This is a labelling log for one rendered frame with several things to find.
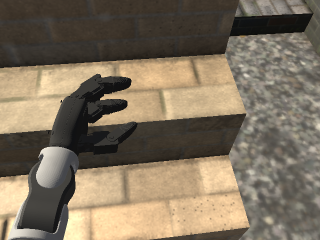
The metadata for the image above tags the robot left hand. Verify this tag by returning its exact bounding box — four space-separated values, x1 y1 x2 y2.
47 74 138 156

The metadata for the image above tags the left robot forearm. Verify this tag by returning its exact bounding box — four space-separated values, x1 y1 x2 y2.
7 146 79 240

